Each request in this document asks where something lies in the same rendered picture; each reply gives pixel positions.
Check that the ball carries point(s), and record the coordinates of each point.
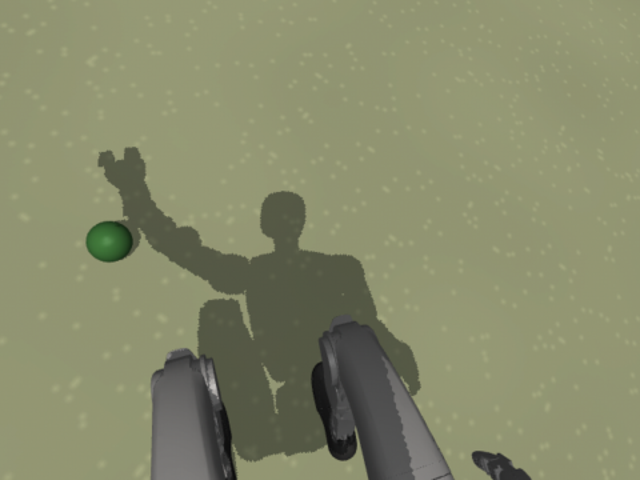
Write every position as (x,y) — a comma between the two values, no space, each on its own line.
(109,241)

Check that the left robot foot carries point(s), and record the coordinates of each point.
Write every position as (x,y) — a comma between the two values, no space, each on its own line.
(227,444)

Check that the right robot foot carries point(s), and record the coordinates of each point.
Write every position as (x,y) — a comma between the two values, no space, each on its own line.
(339,449)

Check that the right robot hand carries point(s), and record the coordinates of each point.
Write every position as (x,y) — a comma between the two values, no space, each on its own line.
(498,466)

